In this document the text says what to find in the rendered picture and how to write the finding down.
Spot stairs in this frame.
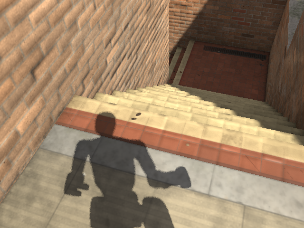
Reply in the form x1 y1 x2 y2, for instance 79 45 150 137
168 47 186 84
93 83 304 146

